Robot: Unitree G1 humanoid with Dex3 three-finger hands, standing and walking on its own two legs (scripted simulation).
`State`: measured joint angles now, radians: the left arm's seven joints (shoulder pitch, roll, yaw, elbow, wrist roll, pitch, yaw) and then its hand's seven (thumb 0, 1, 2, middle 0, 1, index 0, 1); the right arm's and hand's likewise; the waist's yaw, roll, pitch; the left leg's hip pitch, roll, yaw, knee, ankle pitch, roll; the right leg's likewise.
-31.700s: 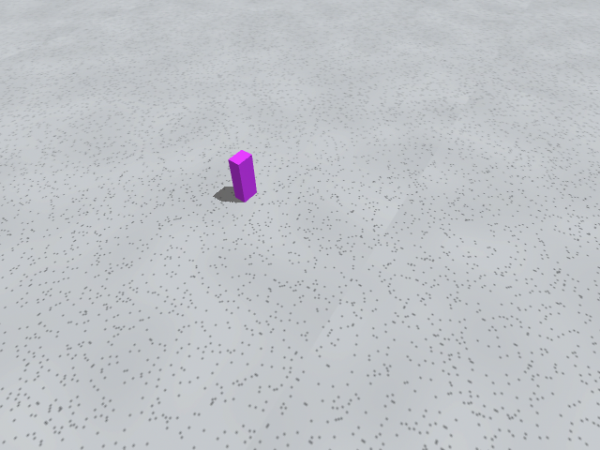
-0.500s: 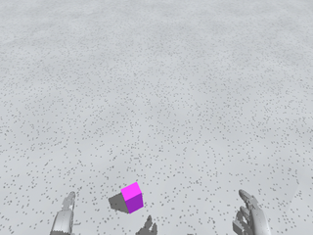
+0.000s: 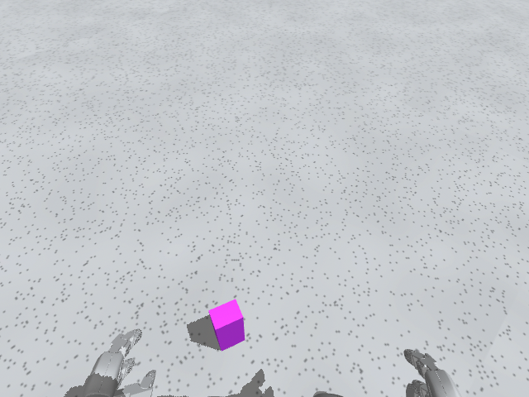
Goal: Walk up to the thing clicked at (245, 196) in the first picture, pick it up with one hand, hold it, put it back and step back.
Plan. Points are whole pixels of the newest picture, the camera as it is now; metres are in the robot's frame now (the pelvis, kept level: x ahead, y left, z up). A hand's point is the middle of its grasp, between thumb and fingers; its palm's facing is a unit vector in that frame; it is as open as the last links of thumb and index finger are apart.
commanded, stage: stand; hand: left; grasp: from the side
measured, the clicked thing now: (228, 326) +0.41 +0.13 -0.62
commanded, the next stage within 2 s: none
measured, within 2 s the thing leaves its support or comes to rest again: neither
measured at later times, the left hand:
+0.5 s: hand out of the picture +0.05 +0.25 -0.12, palm faces +0.03 -0.94 -0.34, open 7.4 cm
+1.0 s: hand out of the picture +0.04 +0.24 -0.11, palm faces +0.03 -0.94 -0.35, open 7.4 cm
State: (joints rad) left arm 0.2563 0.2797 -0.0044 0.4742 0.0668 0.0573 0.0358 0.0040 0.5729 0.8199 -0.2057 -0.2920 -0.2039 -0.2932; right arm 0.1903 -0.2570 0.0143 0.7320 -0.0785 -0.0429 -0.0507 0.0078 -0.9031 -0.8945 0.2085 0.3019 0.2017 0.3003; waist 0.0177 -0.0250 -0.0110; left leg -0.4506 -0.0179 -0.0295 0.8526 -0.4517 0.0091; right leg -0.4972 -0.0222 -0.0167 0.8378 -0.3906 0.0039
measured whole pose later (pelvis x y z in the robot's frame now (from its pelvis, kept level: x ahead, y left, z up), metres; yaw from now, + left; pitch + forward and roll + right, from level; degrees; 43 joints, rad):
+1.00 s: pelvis +0.00 -0.01 +0.05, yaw +2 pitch -3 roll +0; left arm 0.12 0.32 0.01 1.17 0.03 -0.02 0.02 0.01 0.90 0.89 -0.21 -0.30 -0.21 -0.30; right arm 0.15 -0.33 -0.02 1.13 -0.02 0.01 -0.01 0.00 -0.91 -0.89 0.20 0.30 0.20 0.30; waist 0.01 0.01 0.06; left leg -0.10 -0.01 -0.06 0.35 -0.19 -0.01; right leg -0.14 -0.02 -0.05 0.35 -0.15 0.00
